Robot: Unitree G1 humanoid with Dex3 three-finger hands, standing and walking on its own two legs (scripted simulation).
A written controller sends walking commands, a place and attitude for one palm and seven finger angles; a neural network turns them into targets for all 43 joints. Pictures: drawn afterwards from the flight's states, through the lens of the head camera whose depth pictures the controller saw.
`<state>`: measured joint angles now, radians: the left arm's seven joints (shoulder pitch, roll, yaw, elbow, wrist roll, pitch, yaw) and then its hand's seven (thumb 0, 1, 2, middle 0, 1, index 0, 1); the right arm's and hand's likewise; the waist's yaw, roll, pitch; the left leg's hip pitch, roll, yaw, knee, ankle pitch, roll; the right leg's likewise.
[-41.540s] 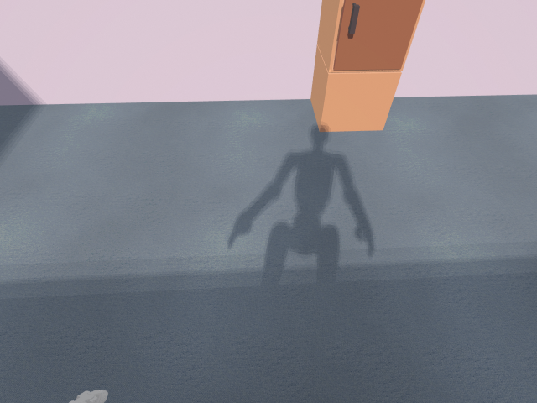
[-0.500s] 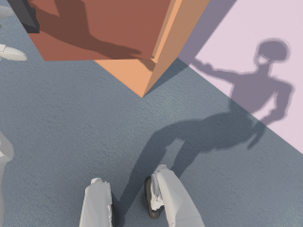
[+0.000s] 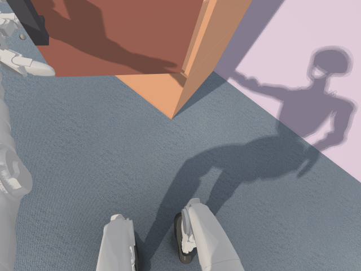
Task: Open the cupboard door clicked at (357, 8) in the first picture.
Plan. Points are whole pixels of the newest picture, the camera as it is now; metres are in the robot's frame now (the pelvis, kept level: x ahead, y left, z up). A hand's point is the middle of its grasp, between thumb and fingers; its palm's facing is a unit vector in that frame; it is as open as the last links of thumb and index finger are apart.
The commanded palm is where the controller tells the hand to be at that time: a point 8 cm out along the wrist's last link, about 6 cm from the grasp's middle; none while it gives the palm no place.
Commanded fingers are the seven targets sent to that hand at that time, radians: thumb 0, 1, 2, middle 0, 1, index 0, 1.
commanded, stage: slide the fingers in behind the handle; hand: left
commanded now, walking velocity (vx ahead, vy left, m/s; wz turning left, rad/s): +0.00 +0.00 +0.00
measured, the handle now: (28, 6) +0.62 +0.22 +0.06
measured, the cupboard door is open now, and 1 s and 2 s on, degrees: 46 46 52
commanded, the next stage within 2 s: close the thumb around the handle in 0.80 s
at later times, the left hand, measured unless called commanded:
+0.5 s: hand (34, 37) +0.55 +0.21 +0.05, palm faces +0.02 -1.00 -0.02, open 14.0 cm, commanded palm +0.54 +0.22 +0.05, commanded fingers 0.00 -0.50 0.30 -0.30 -1.20 -0.30 -1.20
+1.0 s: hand (41, 37) +0.55 +0.20 +0.05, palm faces +0.03 -1.00 -0.03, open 13.8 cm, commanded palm +0.54 +0.22 +0.05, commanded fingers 0.00 -0.16 0.44 -0.32 -1.24 -0.32 -1.24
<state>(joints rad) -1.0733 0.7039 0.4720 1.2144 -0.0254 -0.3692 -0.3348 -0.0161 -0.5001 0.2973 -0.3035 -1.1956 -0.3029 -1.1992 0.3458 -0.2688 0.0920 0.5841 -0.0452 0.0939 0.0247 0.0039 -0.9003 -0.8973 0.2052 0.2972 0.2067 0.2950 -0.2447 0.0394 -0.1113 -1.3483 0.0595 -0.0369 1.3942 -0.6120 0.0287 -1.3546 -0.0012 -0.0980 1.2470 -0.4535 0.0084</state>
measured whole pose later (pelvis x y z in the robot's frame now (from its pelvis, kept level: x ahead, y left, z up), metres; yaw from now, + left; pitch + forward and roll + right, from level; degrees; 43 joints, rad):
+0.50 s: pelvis +0.01 +0.00 +0.01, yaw +1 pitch +31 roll -6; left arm -1.04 0.59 0.39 1.19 -0.05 -0.39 -0.26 -0.02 -0.50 0.30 -0.23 -1.19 -0.30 -1.20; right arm 0.36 -0.26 0.07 0.62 -0.06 0.10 0.04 0.00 -0.90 -0.90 0.20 0.30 0.21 0.29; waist -0.22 0.04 -0.12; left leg -1.30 0.05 -0.05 1.36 -0.61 0.02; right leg -1.30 -0.01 -0.11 1.21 -0.46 0.01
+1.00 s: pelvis +0.00 +0.00 +0.01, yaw +0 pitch +31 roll -5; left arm -1.03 0.59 0.44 1.19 -0.03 -0.41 -0.24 -0.02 -0.47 0.31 -0.29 -1.19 -0.30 -1.20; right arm 0.35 -0.25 0.07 0.60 -0.05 0.10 0.04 0.00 -0.90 -0.90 0.20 0.30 0.21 0.29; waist -0.23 0.05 -0.12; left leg -1.30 0.05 -0.02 1.37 -0.61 0.03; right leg -1.32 -0.01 -0.08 1.24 -0.46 0.01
